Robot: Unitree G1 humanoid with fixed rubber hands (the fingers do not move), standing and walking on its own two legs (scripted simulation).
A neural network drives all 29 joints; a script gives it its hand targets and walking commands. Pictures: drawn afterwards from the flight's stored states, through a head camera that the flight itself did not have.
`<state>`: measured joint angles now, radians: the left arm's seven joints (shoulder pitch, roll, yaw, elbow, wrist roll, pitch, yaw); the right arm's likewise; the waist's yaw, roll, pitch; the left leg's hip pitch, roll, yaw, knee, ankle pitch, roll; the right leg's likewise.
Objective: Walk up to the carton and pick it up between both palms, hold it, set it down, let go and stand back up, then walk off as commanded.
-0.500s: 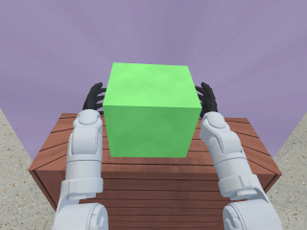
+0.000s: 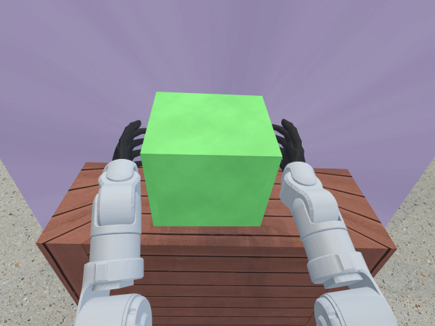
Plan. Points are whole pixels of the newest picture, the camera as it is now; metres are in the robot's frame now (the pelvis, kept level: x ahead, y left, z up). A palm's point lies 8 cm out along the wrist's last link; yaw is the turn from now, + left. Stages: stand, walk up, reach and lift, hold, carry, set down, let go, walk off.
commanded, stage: hold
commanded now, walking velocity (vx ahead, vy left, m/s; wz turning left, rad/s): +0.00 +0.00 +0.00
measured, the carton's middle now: (208, 159) +0.39 +0.00 +0.16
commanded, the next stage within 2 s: none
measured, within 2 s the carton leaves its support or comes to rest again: neither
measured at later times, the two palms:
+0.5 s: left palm (124, 164) +0.35 +0.15 +0.19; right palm (291, 162) +0.34 -0.14 +0.19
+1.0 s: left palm (125, 165) +0.35 +0.15 +0.18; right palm (290, 164) +0.35 -0.14 +0.18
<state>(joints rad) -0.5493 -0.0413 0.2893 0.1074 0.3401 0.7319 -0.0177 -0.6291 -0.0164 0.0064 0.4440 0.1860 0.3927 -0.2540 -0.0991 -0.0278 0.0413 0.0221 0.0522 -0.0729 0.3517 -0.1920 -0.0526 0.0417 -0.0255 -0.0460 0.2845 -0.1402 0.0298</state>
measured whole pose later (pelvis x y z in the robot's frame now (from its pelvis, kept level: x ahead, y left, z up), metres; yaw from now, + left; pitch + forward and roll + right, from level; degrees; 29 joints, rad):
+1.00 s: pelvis +0.00 +0.01 +0.00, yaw +0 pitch -11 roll -1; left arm -0.57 -0.05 0.30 0.16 0.36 0.72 -0.02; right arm -0.65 -0.01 -0.03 0.51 0.17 0.35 -0.23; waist -0.10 -0.04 0.05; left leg 0.03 0.04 -0.07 0.35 -0.18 -0.04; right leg 0.04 -0.04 -0.04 0.28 -0.13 0.04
